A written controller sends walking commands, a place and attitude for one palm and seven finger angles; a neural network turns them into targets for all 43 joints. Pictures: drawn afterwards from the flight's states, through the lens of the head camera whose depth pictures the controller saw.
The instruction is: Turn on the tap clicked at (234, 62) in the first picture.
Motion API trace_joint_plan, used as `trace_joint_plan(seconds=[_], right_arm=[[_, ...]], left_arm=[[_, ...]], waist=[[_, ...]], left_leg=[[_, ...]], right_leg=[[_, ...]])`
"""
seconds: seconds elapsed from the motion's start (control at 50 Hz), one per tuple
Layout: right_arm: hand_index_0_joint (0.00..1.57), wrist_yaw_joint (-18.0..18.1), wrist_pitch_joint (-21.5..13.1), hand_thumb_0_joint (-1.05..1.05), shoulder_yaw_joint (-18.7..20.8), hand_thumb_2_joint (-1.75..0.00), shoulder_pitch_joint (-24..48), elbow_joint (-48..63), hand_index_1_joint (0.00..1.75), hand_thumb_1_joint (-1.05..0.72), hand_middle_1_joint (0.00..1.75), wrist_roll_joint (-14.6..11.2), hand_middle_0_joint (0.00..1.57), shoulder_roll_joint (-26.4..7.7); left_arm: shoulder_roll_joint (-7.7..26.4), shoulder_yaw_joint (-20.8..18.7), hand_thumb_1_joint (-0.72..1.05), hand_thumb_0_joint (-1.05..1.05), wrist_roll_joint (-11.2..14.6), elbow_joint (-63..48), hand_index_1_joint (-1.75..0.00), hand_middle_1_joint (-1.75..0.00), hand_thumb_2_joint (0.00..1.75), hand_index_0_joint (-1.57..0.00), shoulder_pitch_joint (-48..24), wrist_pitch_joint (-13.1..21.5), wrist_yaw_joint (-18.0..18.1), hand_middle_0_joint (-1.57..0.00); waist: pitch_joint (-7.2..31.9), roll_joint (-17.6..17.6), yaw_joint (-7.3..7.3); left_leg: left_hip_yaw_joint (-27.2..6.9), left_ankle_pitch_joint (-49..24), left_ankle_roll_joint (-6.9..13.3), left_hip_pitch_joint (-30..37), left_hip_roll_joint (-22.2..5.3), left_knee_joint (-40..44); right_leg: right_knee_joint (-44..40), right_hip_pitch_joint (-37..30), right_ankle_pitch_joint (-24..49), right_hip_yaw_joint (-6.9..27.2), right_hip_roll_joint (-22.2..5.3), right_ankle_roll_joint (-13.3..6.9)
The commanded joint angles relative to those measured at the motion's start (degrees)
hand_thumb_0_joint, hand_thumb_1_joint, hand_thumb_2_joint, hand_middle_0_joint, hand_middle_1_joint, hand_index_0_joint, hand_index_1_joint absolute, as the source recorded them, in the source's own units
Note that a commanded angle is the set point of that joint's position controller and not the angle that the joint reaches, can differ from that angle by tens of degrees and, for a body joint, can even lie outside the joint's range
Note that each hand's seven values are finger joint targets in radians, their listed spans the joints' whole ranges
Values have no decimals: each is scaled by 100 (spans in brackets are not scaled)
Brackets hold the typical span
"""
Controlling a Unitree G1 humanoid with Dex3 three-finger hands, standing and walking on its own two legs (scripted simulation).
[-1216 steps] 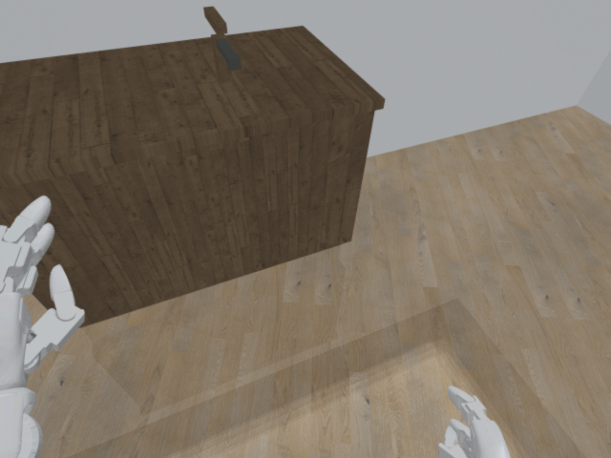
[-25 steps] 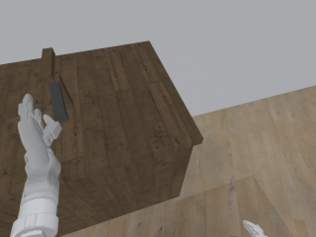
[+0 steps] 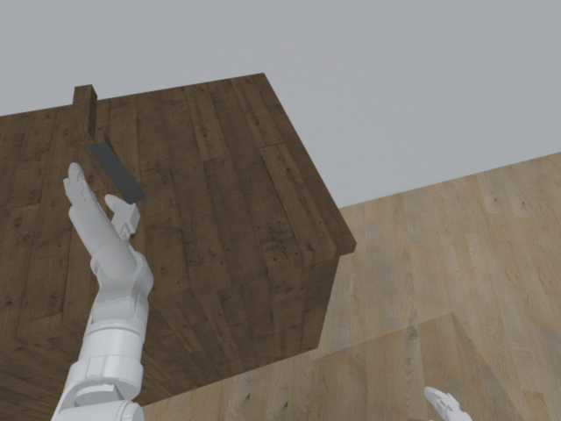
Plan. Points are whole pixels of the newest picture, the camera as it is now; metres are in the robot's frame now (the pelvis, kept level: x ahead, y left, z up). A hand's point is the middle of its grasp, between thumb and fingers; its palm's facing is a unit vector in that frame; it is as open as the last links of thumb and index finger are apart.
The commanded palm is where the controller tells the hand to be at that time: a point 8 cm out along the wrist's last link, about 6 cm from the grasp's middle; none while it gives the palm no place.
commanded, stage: push the lever round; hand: left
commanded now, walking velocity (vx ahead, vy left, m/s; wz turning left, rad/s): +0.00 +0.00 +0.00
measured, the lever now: (131, 191) +0.42 +0.25 +0.10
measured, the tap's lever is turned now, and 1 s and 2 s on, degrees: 22 45 76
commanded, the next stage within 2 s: lift the hand up off the lever in 1.88 s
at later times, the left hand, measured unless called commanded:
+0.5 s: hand (158, 198) +0.41 +0.21 +0.09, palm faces +0.73 -0.67 -0.09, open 7.6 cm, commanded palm +0.36 +0.23 +0.09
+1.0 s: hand (180, 186) +0.44 +0.18 +0.09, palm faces +0.78 -0.62 -0.09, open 7.5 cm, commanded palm +0.39 +0.20 +0.09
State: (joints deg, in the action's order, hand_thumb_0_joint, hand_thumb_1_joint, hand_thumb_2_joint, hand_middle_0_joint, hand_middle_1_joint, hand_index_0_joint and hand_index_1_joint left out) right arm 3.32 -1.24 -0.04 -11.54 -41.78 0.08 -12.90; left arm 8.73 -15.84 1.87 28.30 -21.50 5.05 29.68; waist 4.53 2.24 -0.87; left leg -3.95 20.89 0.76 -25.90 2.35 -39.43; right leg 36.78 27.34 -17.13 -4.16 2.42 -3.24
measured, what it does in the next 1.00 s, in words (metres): stands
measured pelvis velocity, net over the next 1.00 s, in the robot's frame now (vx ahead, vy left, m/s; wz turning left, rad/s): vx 0.00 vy -0.01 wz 0.01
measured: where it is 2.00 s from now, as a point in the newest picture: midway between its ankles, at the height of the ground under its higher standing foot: outside the picture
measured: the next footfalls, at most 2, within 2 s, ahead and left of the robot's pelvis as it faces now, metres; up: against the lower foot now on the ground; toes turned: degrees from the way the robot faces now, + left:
none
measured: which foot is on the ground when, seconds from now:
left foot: down 0.00-1.00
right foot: down 0.00-1.00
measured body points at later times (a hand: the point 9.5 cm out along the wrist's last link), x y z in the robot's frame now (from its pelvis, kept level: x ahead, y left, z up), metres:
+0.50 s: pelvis +0.00 -0.01 +0.00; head +0.03 -0.02 +0.45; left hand +0.37 +0.24 +0.10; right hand +0.11 -0.26 -0.13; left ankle -0.01 +0.11 -0.72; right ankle +0.01 -0.08 -0.72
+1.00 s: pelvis +0.00 -0.01 -0.01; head +0.04 -0.01 +0.44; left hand +0.39 +0.21 +0.10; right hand +0.10 -0.25 -0.14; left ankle -0.01 +0.11 -0.72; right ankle +0.01 -0.08 -0.72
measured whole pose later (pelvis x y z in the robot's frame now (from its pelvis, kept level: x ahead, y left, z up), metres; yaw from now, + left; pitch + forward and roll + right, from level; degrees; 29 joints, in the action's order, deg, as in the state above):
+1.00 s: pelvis +0.00 -0.01 -0.01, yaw +1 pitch +10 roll -1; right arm -0.7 0.3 1.6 -11.5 -45.7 4.2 -11.2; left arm 1.9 -17.1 -4.7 45.8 -40.2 4.1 50.7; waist 6.5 1.8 -3.0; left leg -4.5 21.4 0.1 -31.2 2.4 -42.3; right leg 39.8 32.6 -17.9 -4.9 2.3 -3.7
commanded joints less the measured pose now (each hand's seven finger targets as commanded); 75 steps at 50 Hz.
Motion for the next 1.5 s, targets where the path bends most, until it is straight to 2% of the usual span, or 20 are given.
trace_joint_plan(seconds=[0.0, 0.12, 0.16, 0.22, 0.26, 0.34, 0.46, 0.52, 0.56, 0.62, 0.66, 0.72, 0.76, 0.78, 0.96, 1.02, 1.06, 1.1, 1.3, 1.48], right_arm=[[20, 36, -208, 0, 298, -90, 248, 642, 30, -90, 30, 58, 20, -745], [20, 6, -176, 0, 315, -90, 236, 611, 30, -90, 30, 93, 20, -725], [20, 28, -130, 0, 334, -90, 265, 570, 30, -90, 30, 98, 20, -752], [20, 2, -133, 0, 316, -90, 280, 588, 30, -90, 30, 104, 20, -706], [20, 29, -109, 0, 340, -90, 260, 516, 30, -90, 30, 128, 20, -739], [20, -18, -113, 0, 329, -90, 273, 527, 30, -90, 30, 141, 20, -684], [20, -63, -78, 0, 395, -90, 181, 414, 30, -90, 30, 220, 20, -697], [20, -126, -79, 0, 390, -90, 188, 464, 30, -90, 30, 231, 20, -658], [20, -127, -57, 0, 410, -90, 187, 398, 30, -90, 30, 253, 20, -683], [20, -195, -63, 0, 410, -90, 184, 390, 30, -90, 30, 277, 20, -636], [20, -189, -53, 0, 427, -90, 153, 306, 30, -90, 30, 310, 20, -674], [20, -248, -70, 0, 431, -90, 180, 342, 30, -90, 30, 334, 20, -630], [20, -250, -49, 0, 447, -90, 158, 264, 30, -90, 30, 366, 20, -641], [20, -290, -50, 0, 422, -90, 151, 281, 30, -90, 30, 369, 20, -616], [20, -365, -19, 0, 431, -90, 53, 111, 30, -90, 30, 469, 20, -644], [20, -441, -6, 0, 432, -90, -23, 143, 30, -90, 30, 495, 20, -598], [20, -444, 6, 0, 457, -90, -98, 65, 30, -90, 30, 529, 20, -648], [20, -494, -5, 0, 436, -90, -137, 103, 30, -90, 30, 540, 20, -621], [20, -612, -91, 0, 460, -90, -385, -19, 30, -90, 30, 622, 20, -649], [20, -654, -141, 0, 460, -90, -596, -77, 30, -90, 30, 649, 20, -705]], left_arm=[[795, 156, 90, 0, -222, -1224, -15, -15, 90, -15, -2294, 414, 204, -15], [708, 162, 90, 0, -331, -1017, -15, -15, 90, -15, -2485, 386, 497, -15], [987, -164, 90, 0, -388, -860, -15, -15, 90, -15, -2323, 322, 611, -15], [659, 163, 90, 0, -419, -828, -15, -15, 90, -15, -2707, 324, 712, -15], [985, -192, 90, 0, -460, -688, -15, -15, 90, -15, -2712, 299, 816, -15], [543, 220, 90, 0, -508, -598, -15, -15, 90, -15, -3030, 309, 932, -15], [700, -122, 90, 0, -600, -384, -15, -15, 90, -15, -3072, 332, 1216, -15], [367, 160, 90, 0, -614, -387, -15, -15, 90, -15, -3202, 341, 1293, -15], [544, -39, 90, 0, -670, -360, -15, -15, 90, -15, -3264, 333, 1380, -15], [103, 352, 90, 0, -707, -324, -15, -15, 90, -15, -3519, 344, 1451, -15], [306, 97, 90, 0, -726, -120, -15, -15, 90, -15, -3570, 315, 1556, -15], [-64, 392, 90, 0, -717, -185, -15, -15, 90, -15, -3794, 352, 1642, -15], [80, 185, 90, 0, -761, 3, -15, -15, 90, -15, -3742, 324, 1741, -15], [-212, 497, 90, 0, -770, -71, -15, -15, 90, -15, -4022, 345, 1756, -15], [169, -46, 90, 0, -941, 745, -15, -15, 90, -15, -4627, 218, 2176, -15], [-70, 115, 90, 0, -980, 844, -15, -15, 90, -15, -4865, 215, 2250, -15], [201, -214, 90, 0, -1029, 1114, -15, -15, 90, -15, -4829, 177, 2332, -15], [-26, -17, 90, 0, -1031, 1115, -15, -15, 90, -15, -5141, 192, 2368, -15], [114, -248, 90, 0, -1186, 1718, -15, -15, 90, -15, -5739, 172, 2619, -15], [594, -618, 90, 0, -1310, 2139, -15, -15, 90, -15, -5973, 133, 2738, -15]], waist=[[1716, -93, -129], [1724, -330, -143], [1627, -213, -56], [1600, -246, -169], [1625, -196, -104], [1659, -194, -212], [1900, -202, -139], [1923, -314, -203], [1885, -106, -150], [1890, -98, -261], [1795, -185, -241], [2021, -225, -302], [1938, -136, -227], [1994, -164, -356], [2046, -212, -339], [2286, -233, -429], [2203, -256, -380], [2289, -332, -488], [2354, -268, -608], [2404, -350, -704]], left_leg=[[64, -1592, -126, 394, -94, 403], [123, -1491, -55, 222, -78, 385], [143, -1404, -34, 126, -66, 411], [164, -1309, -10, 145, -67, 409], [166, -1234, 0, 78, -53, 414], [184, -1245, 0, 111, -61, 376], [157, -1496, -64, 145, -70, 331], [195, -1556, -60, 127, -76, 291], [160, -1619, -111, 158, -82, 320], [155, -1773, -146, 291, -116, 246], [108, -1658, -165, 212, -116, 274], [146, -1747, -175, 281, -113, 198], [97, -1749, -225, 236, -121, 213], [98, -1818, -237, 334, -132, 187], [109, -1439, -213, -69, -92, 101], [151, -1625, -208, -48, -97, -14], [133, -1598, -215, -175, -94, -19], [156, -1639, -190, -164, -99, -73], [180, -1340, -103, -444, -80, -155], [242, -1084, 18, -787, -66, -174]], right_leg=[[-419, -1100, 1353, 317, -217, 138], [-452, -1219, 1422, 368, -256, 172], [-497, -1248, 1350, 395, -261, 161], [-542, -1169, 1248, 409, -284, 181], [-559, -1209, 1186, 437, -281, 176], [-547, -1145, 1221, 428, -305, 182], [-437, -1203, 1422, 351, -274, 162], [-414, -1209, 1535, 344, -302, 184], [-386, -1139, 1469, 309, -274, 141], [-330, -961, 1509, 251, -270, 135], [-354, -895, 1309, 217, -250, 132], [-301, -894, 1399, 211, -261, 147], [-274, -820, 1287, 177, -236, 122], [-235, -738, 1317, 147, -256, 133], [-210, -580, 978, 157, -241, 145], [-118, -596, 1209, 152, -260, 164], [-110, -559, 1196, 141, -244, 161], [-73, -525, 1288, 136, -263, 183], [-62, -343, 1105, 168, -273, 228], [-126, -461, 1217, 273, -330, 307]])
